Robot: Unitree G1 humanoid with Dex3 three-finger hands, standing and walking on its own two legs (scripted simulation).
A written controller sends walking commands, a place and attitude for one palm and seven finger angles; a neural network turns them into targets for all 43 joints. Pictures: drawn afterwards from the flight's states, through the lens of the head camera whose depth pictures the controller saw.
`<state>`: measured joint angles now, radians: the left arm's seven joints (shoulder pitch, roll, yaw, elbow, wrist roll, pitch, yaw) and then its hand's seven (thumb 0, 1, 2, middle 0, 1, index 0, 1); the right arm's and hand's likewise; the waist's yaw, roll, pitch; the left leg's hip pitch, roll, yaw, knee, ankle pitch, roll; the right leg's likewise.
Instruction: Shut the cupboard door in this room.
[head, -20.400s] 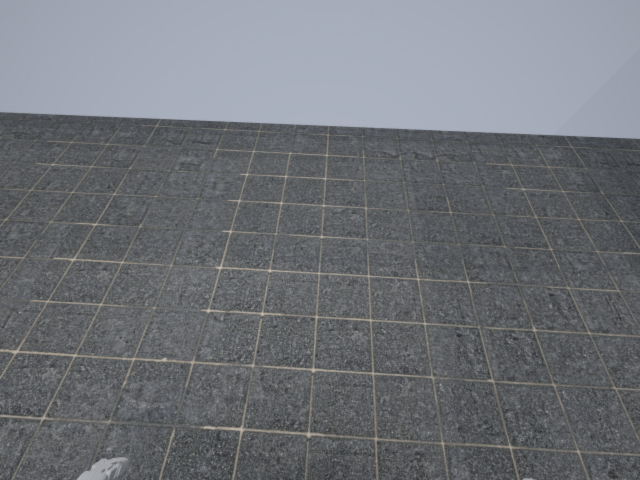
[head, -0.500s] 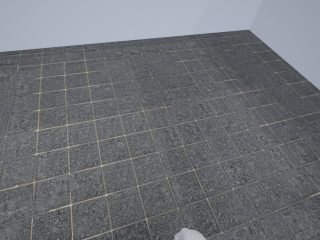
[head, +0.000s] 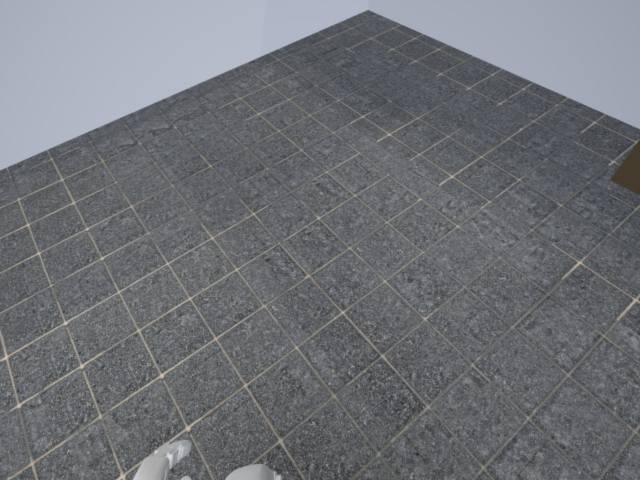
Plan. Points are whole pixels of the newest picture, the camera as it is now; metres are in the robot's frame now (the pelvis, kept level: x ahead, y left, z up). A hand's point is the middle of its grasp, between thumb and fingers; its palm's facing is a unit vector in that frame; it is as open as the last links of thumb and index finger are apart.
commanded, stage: turn or walk to find it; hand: left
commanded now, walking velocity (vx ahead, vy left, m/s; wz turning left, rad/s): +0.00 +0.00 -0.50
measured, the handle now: out of the picture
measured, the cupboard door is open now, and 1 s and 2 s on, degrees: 80 80 80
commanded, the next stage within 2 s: stand and wait in 1.42 s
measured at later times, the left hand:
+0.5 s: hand out of the picture +0.05 +0.23 -0.17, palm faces -0.11 -0.97 -0.22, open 7.4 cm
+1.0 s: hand (212, 449) +0.18 +0.18 -0.16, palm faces -0.49 -0.84 -0.22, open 7.4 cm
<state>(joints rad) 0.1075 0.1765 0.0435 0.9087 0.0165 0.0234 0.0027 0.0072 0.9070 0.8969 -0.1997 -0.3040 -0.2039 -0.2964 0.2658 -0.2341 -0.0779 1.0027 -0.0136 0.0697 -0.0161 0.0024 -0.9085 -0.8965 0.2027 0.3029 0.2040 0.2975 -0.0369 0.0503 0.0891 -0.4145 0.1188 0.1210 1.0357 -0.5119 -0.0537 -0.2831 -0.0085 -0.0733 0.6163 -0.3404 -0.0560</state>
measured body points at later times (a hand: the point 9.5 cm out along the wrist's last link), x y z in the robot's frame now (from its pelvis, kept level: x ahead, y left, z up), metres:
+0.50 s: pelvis +0.00 +0.04 +0.00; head +0.05 +0.05 +0.45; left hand +0.06 +0.29 -0.16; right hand +0.09 -0.24 -0.12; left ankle +0.01 +0.14 -0.73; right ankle +0.00 -0.08 -0.73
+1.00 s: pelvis -0.01 +0.06 +0.01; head +0.03 +0.04 +0.46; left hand +0.21 +0.22 -0.14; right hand -0.14 -0.16 -0.14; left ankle +0.02 +0.14 -0.73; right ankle -0.10 -0.06 -0.68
